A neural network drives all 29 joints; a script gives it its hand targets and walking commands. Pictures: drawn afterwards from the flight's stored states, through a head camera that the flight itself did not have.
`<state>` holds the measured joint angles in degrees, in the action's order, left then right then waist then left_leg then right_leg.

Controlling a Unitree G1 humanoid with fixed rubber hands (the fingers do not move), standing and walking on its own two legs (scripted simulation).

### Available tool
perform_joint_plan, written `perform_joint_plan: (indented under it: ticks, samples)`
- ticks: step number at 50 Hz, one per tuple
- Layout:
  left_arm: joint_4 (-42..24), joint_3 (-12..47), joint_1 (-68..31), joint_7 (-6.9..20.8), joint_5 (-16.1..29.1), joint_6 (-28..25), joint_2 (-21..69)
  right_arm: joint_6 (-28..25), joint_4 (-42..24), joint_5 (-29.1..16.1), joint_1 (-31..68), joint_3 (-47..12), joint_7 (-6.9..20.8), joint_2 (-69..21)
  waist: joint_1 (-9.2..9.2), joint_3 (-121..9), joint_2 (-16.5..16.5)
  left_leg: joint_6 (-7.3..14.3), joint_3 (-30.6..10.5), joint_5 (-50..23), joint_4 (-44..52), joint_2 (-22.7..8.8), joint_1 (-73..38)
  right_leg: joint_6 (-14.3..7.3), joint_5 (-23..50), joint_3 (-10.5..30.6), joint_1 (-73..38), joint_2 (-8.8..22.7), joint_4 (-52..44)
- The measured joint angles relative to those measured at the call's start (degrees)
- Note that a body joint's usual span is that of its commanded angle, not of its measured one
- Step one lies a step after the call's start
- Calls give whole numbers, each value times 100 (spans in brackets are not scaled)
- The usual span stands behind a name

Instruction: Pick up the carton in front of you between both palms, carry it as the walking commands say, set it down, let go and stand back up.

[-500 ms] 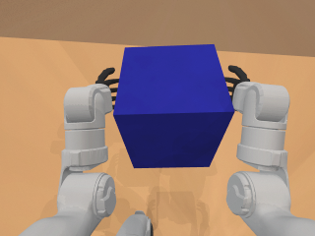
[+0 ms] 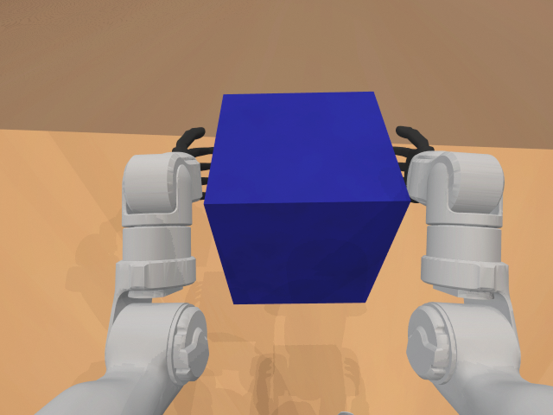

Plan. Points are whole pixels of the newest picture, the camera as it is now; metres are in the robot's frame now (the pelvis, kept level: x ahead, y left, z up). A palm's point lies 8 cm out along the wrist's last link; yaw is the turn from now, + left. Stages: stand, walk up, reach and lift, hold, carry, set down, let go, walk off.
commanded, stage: carry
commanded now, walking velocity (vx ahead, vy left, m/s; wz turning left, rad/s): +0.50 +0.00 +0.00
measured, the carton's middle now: (298, 205) +0.40 +0.00 +0.10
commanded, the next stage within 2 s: none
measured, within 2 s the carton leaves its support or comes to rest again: neither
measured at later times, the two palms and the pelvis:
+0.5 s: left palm (218, 37) +0.71 +0.16 +0.21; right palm (382, 50) +0.67 -0.14 +0.21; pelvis +0.31 +0.04 +0.06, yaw +0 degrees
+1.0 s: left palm out of the picture +1.00 +0.21 +0.29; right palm out of the picture +1.04 -0.09 +0.30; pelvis +0.64 +0.02 +0.11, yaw +0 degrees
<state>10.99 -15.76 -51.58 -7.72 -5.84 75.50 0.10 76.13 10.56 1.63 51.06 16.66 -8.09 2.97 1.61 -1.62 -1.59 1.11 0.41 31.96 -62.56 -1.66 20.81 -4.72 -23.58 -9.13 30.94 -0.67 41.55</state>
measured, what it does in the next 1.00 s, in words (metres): climbs: left foot 0.04 m higher, then right foot 0.04 m higher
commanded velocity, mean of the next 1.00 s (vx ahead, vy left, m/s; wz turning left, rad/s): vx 0.50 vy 0.00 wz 0.00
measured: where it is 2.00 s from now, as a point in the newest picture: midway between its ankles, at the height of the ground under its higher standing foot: (285, 150)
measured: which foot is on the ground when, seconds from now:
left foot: up 0.00-0.28, down 0.30-0.70, up 0.72-1.00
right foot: down 0.00-0.32, up 0.34-0.66, down 0.68-1.00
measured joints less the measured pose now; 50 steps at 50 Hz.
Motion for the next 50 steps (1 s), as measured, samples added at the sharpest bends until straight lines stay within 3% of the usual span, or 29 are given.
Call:
perform_joint_plan:
  ticks: [2, 5, 8, 11, 15, 17, 20, 22, 25, 29, 34, 36, 39, 41, 45, 50]
  samples:
    - [-29, 109, 182, -9, 113, 51, -46, 80, 90, 97, 16, 36, 10, -51, 208, 13, 80, 95, -39, -271, -1098, 135, 718, 67, -38, 64, -348, 8, -340]
    - [-193, 185, 305, -80, 326, 118, -123, 187, -7, 226, 62, 74, 12, -137, 415, 84, 140, 175, 31, -548, -1368, 136, 1578, 92, -93, 120, -864, 46, -826]
    - [-330, 141, 211, -135, 444, 117, -155, 243, -248, 295, 133, 138, 14, -185, 513, 123, 151, 163, 131, -684, -897, 14, 2190, 129, -232, 145, -1341, 78, -1181]
    - [-255, 78, 51, -143, 454, 70, -158, 250, -340, 350, 190, 210, 19, -207, 508, 31, 167, 127, 266, -923, 332, -105, 2354, 223, -428, 170, -1821, 122, -1488]
    - [102, 2, -78, -126, 420, 56, -226, 167, 19, 407, 260, 191, 51, -212, 247, -177, 332, 266, 730, -1209, 2087, 102, 1700, 443, -995, 242, -2356, 406, -1293]
    - [277, -66, -23, -53, 401, 7, -338, -2, 333, 454, 255, 46, 53, -286, -58, -173, 435, 291, 877, -1161, 1922, 239, 1448, 449, -1003, 480, -2049, 592, 75]
    - [406, -129, 112, 1, 315, 23, -332, -69, 430, 402, -28, -170, 54, -325, -456, -101, 280, 279, 810, -820, 2069, 259, 1009, 344, -669, 965, -906, 186, 2738]
    - [340, -132, 129, 0, 216, 91, -265, -44, 271, 228, -232, -303, 6, -270, -626, 13, 230, 231, 762, -815, 2419, 250, 656, 255, -449, 939, -191, 79, 3491]
    - [51, -181, 123, 2, 119, 157, -174, -21, -37, 30, -337, -349, -71, -218, -762, 179, 188, 223, 733, -752, 2880, 217, 155, 172, -358, 821, 641, 105, 3398]
    - [-407, -259, 84, 3, 75, 194, -106, -36, -338, -69, -215, -290, -133, -205, -796, 227, 150, 165, 709, -548, 3326, 180, -445, 176, -173, 646, 1226, 270, 2183]
    - [-410, -260, -59, 5, 55, 178, -84, 10, -301, -60, 23, -158, -132, -139, -539, 34, -71, -68, 601, 74, 3228, -114, -1097, 41, 425, 99, 557, 110, -60]
    - [-120, -146, -126, 4, 4, 41, -23, -1, -165, -57, 33, -69, -78, -22, -285, 3, -152, -62, 364, 133, 1922, -263, -783, -1, 360, -45, 303, 7, 81]
    - [50, 54, 62, 5, 20, 24, -10, 37, 84, 50, 12, 32, 5, -11, 98, -21, 25, 49, -30, -122, -610, 72, 290, 29, -50, 26, -160, -10, -135]
    - [-23, 151, 232, -21, 166, 76, -66, 112, 131, 148, 34, 65, 12, -68, 288, 4, 91, 126, -24, -376, -1337, 165, 963, 97, -57, 85, -511, 7, -495]
    - [-244, 182, 269, -121, 408, 126, -144, 218, -99, 284, 104, 131, 16, -165, 510, 96, 154, 176, 91, -573, -1143, 93, 1967, 127, -191, 143, -1182, 69, -1055]
    - [-139, 91, 18, -149, 449, 52, -162, 227, -266, 379, 188, 243, 33, -205, 507, -29, 201, 137, 346, -920, 873, -88, 2245, 292, -542, 179, -1995, 167, -1538]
